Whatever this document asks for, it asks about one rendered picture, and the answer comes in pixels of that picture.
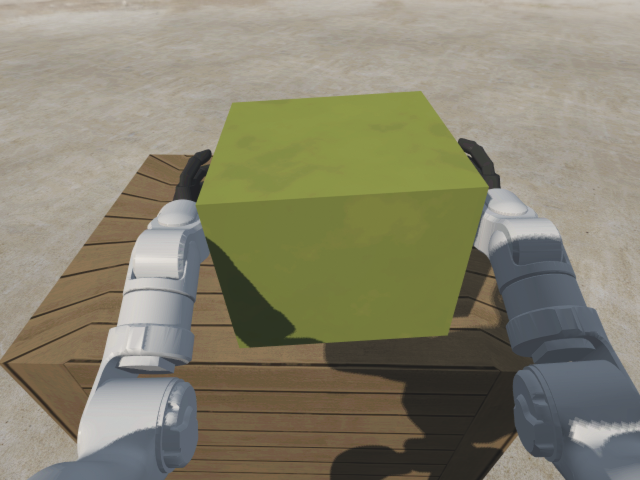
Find robot right hand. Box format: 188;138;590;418
458;138;501;190

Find pedestal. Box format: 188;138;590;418
0;154;534;480

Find robot left hand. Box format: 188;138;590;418
173;149;212;202

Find right robot upper arm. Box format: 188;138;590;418
513;360;640;480

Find right robot forearm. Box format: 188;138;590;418
473;188;640;403

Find left robot upper arm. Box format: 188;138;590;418
27;377;198;480

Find carton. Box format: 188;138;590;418
196;91;489;348

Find left robot forearm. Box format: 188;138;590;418
77;199;210;458

